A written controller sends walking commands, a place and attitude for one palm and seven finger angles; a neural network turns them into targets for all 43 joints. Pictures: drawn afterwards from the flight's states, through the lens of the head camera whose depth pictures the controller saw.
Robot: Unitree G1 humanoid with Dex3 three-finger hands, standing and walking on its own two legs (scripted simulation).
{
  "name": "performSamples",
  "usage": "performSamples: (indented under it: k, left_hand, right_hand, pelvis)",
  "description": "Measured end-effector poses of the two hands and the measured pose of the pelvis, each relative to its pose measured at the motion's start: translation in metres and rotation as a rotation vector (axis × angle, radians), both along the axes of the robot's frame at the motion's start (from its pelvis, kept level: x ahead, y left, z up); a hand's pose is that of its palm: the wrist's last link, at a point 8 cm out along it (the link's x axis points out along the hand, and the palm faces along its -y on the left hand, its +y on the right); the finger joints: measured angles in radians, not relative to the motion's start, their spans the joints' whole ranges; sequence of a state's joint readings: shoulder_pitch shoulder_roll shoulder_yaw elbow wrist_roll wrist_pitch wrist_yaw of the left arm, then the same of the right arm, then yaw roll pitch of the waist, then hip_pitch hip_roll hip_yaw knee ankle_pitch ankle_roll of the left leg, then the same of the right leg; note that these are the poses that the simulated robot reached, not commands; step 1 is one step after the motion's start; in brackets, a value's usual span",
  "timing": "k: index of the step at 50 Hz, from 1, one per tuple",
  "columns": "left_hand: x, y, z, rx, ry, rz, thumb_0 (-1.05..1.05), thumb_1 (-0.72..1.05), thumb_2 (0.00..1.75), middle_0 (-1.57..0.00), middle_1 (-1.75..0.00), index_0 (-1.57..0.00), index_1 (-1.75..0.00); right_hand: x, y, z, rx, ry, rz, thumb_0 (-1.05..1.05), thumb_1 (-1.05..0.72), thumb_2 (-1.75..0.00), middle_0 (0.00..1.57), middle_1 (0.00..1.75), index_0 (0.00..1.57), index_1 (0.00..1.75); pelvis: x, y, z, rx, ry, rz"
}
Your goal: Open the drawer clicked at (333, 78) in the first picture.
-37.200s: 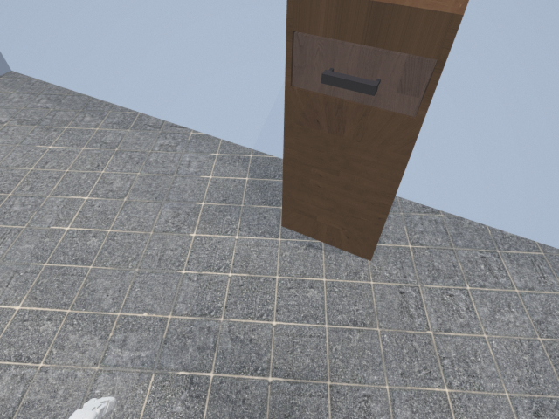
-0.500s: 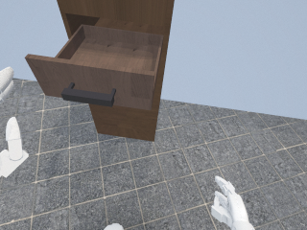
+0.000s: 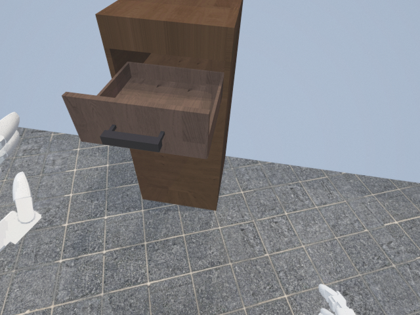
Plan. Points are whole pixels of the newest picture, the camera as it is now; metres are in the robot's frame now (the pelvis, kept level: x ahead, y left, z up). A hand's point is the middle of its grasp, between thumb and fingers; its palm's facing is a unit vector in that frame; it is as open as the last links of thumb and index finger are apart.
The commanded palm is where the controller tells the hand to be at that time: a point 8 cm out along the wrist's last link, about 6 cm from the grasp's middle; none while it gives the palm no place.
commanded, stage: stop stepping back and stand still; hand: left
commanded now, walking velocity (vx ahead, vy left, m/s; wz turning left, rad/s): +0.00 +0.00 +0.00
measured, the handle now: (134, 135) +0.54 +0.23 +0.03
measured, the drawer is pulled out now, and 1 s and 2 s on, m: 0.30 0.30 0.30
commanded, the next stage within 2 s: let the arm hang, fingers relaxed in 0.08 s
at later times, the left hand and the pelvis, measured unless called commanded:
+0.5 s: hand out of the picture +0.05 +0.19 -0.17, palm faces -0.02 -0.98 -0.17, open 7.2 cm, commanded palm none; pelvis -0.01 +0.02 +0.00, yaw +0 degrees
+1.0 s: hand out of the picture +0.02 +0.22 -0.16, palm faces +0.00 -0.96 -0.27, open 7.4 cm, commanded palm none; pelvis +0.00 +0.02 +0.01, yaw -1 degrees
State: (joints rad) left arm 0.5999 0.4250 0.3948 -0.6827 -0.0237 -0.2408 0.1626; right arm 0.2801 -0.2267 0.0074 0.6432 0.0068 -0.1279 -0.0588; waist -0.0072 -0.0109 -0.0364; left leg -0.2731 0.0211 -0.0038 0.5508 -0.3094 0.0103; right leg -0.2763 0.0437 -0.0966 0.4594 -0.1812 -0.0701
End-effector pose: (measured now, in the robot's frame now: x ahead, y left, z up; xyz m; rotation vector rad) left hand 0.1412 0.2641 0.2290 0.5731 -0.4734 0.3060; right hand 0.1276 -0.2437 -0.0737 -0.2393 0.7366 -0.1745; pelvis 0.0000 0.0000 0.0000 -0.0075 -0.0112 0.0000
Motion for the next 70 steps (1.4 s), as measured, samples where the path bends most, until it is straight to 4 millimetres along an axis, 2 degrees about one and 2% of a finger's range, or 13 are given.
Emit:
performSamples:
  k: [5,10,13,16,18,20,23,24,31,37,46,57,70]
  left_hand:
    - [0.009,0.015,0.001,-0.024,-0.025,0.035,0.01,0.88,0.9,-0.22,-0.3,-0.21,-0.3]
    - [0.027,0.027,-0.026,-0.07,0.088,0.047,0.01,0.88,0.9,-0.21,-0.3,-0.21,-0.3]
    - [0.053,0.04,-0.11,-0.148,0.442,0.068,0.01,0.89,0.9,-0.21,-0.3,-0.2,-0.3]
    - [0.046,0.038,-0.217,-0.277,0.883,0.128,0.01,0.9,0.9,-0.2,-0.3,-0.2,-0.3]
    - [0.02,0.023,-0.276,-0.344,1.142,0.144,0.01,0.9,0.9,-0.2,-0.3,-0.19,-0.3]
    - [-0.016,0.004,-0.319,-0.408,1.349,0.14,0.01,0.9,0.9,-0.2,-0.3,-0.19,-0.3]
    - [-0.071,-0.025,-0.361,-0.511,1.576,0.139,0.02,0.9,0.9,-0.2,-0.3,-0.2,-0.3]
    - [-0.086,-0.025,-0.367,-0.55,1.603,0.183,0.01,0.93,0.9,-0.21,-0.3,-0.2,-0.3]
    - [-0.16,-0.007,-0.373,-0.597,1.783,0.34,0.0,0.96,0.9,-0.21,-0.3,-0.2,-0.3]
    - [-0.182,0.009,-0.361,-0.572,1.838,0.428,0.01,0.93,0.9,-0.21,-0.3,-0.2,-0.3]
    - [-0.149,0.013,-0.354,-0.534,1.762,0.413,0.01,0.91,0.9,-0.2,-0.3,-0.2,-0.3]
    - [-0.095,-0.009,-0.358,-0.544,1.675,0.308,0.01,0.9,0.9,-0.2,-0.3,-0.2,-0.3]
    - [-0.094,-0.018,-0.36,-0.562,1.716,0.323,0.01,0.9,0.9,-0.21,-0.3,-0.2,-0.3]
  right_hand:
    - [0.016,0.011,0.003,0.023,-0.031,0.005,0.02,-0.91,-0.9,0.2,0.3,0.2,0.3]
    - [0.025,0.023,0.006,0.043,-0.055,0.022,0.01,-0.9,-0.9,0.2,0.3,0.2,0.3]
    - [0.026,0.022,-0.014,0.051,0.018,0.067,0.01,-0.9,-0.9,0.2,0.3,0.2,0.3]
    - [0.016,0.019,-0.034,0.062,0.099,0.043,0.01,-0.9,-0.9,0.2,0.3,0.2,0.3]
    - [0.002,0.016,-0.042,0.063,0.155,0.019,0.01,-0.9,-0.9,0.2,0.3,0.2,0.3]
    - [-0.018,0.013,-0.046,0.056,0.226,-0.004,0.01,-0.91,-0.9,0.2,0.3,0.2,0.3]
    - [-0.054,0.009,-0.048,0.031,0.361,-0.032,0.01,-0.91,-0.9,0.2,0.3,0.2,0.3]
    - [-0.066,0.008,-0.048,0.022,0.411,-0.039,0.01,-0.91,-0.9,0.2,0.3,0.2,0.3]
    - [-0.134,0.011,-0.051,0.022,0.665,-0.081,0.01,-0.91,-0.9,0.2,0.3,0.2,0.3]
    - [-0.152,0.025,-0.059,0.073,0.707,-0.107,0.01,-0.91,-0.9,0.2,0.3,0.2,0.3]
    - [-0.14,0.042,-0.069,0.139,0.66,-0.108,0.01,-0.91,-0.9,0.2,0.3,0.2,0.3]
    - [-0.126,0.036,-0.066,0.13,0.63,-0.122,0.01,-0.91,-0.9,0.2,0.3,0.2,0.3]
    - [-0.119,0.026,-0.064,0.111,0.658,-0.13,0.01,-0.91,-0.9,0.2,0.3,0.19,0.3]
  pelvis:
    - [0.0,0.006,0.001,-0.01,-0.003,-0.009]
    - [0.005,0.013,0.003,-0.005,0.011,-0.01]
    - [0.001,0.021,-0.002,0.009,0.025,0.001]
    - [-0.004,0.024,-0.008,0.025,0.022,-0.01]
    - [-0.006,0.024,-0.009,0.027,0.011,-0.018]
    - [-0.008,0.022,-0.008,0.026,0.002,-0.02]
    - [-0.009,0.019,-0.006,0.021,-0.01,-0.013]
    - [-0.009,0.017,-0.005,0.017,-0.011,-0.009]
    - [-0.007,0.015,0.003,0.002,-0.011,0.006]
    - [-0.003,0.019,0.006,0.003,-0.021,0.0]
    - [0.002,0.02,0.007,0.01,-0.029,-0.013]
    - [0.011,0.016,0.008,0.013,-0.028,-0.017]
    - [0.022,0.011,0.01,0.012,-0.024,-0.013]
